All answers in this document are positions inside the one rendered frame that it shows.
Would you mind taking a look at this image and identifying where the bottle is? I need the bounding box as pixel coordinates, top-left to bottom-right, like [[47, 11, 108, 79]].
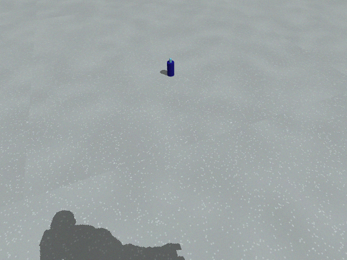
[[167, 58, 174, 76]]

